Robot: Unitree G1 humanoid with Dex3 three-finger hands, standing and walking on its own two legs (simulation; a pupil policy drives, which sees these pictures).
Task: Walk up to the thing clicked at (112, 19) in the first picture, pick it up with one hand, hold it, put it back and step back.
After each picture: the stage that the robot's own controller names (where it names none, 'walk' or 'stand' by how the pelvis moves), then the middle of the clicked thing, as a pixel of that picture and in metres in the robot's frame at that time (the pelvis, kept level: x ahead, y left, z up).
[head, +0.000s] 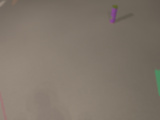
stand; (113, 14) +1.95 -0.46 -0.65
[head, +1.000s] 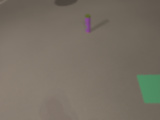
walk; (88, 24) +1.85 +0.03 -0.63
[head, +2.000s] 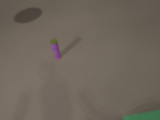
walk; (56, 49) +1.27 +0.36 -0.65
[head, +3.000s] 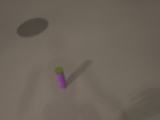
walk; (61, 78) +0.87 +0.26 -0.65
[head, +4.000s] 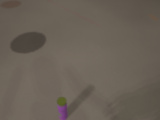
walk; (62, 109) +0.63 +0.16 -0.64
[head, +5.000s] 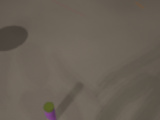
stand; (50, 113) +0.51 +0.20 -0.64
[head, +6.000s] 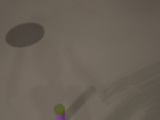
stand; (60, 116) +0.49 +0.14 -0.64
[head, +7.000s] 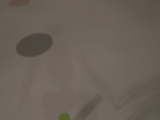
stand; out of the picture +0.47 +0.15 -0.65
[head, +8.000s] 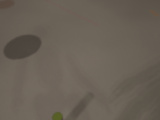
stand; out of the picture +0.48 +0.18 -0.65
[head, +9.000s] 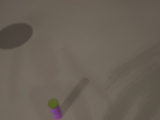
stand; (55, 110) +0.51 +0.22 -0.65
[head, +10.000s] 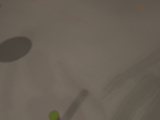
walk; out of the picture +0.49 +0.21 -0.65
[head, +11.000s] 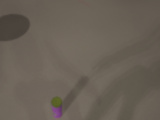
stand; (57, 108) +0.49 +0.11 -0.63
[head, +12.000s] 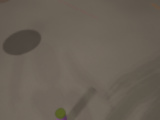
stand; out of the picture +0.47 +0.17 -0.64
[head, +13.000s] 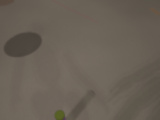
stand; out of the picture +0.48 +0.16 -0.66
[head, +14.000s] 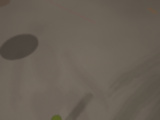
stand; out of the picture +0.45 +0.18 -0.66
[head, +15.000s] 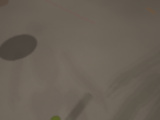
stand; out of the picture +0.44 +0.18 -0.66
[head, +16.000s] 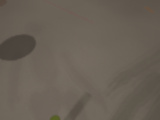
go down; out of the picture +0.45 +0.18 -0.66
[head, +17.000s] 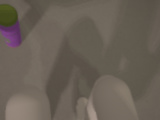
go down; (10, 29) +0.55 +0.20 -0.26
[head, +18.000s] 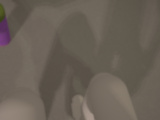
close in; out of the picture +0.55 +0.20 -0.24
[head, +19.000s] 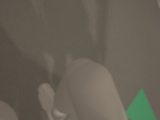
close in; out of the picture +0.54 +0.25 -0.18
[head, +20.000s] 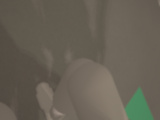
close; out of the picture +0.53 +0.26 -0.19
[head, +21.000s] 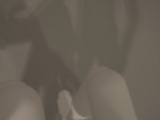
lift; out of the picture +0.45 +0.24 -0.15
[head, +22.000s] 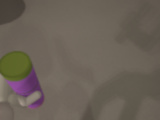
lift; (27, 85) +0.34 +0.17 +0.03
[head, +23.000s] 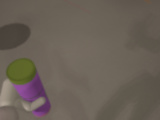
hold; (33, 92) +0.32 +0.16 +0.03
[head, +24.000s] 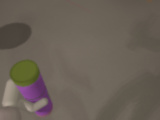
hold; (35, 92) +0.32 +0.15 +0.03
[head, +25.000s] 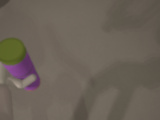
crouch; (23, 69) +0.40 +0.17 -0.02
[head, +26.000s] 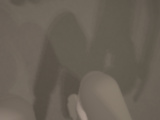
lower; out of the picture +0.56 +0.21 -0.06
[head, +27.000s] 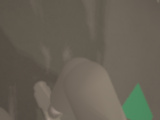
lower; out of the picture +0.52 +0.25 -0.19
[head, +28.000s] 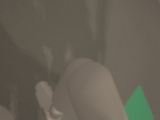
lower; out of the picture +0.52 +0.26 -0.19
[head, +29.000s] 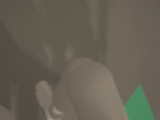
lower; out of the picture +0.52 +0.25 -0.19
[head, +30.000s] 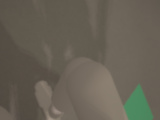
lower; out of the picture +0.52 +0.25 -0.19
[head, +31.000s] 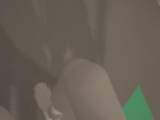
open; out of the picture +0.52 +0.22 -0.20
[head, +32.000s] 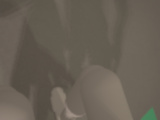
stand; out of the picture +0.51 +0.21 -0.21
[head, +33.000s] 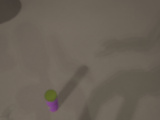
stand; (52, 101) +0.46 +0.14 -0.53
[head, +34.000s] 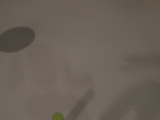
stand; out of the picture +0.44 +0.14 -0.60
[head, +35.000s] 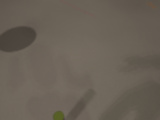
stand; out of the picture +0.45 +0.13 -0.60
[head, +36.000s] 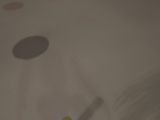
stand; out of the picture +0.46 +0.13 -0.65
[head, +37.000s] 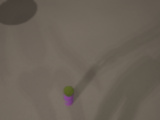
walk; (68, 96) +0.50 +0.05 -0.64
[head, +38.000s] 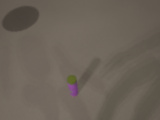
walk; (73, 86) +0.63 +0.11 -0.64
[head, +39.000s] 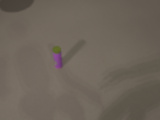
walk; (57, 58) +0.92 +0.18 -0.63
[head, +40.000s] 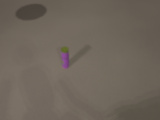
stand; (65, 58) +1.09 +0.15 -0.64
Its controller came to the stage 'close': yes
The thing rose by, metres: 0.68
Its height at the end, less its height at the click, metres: +0.00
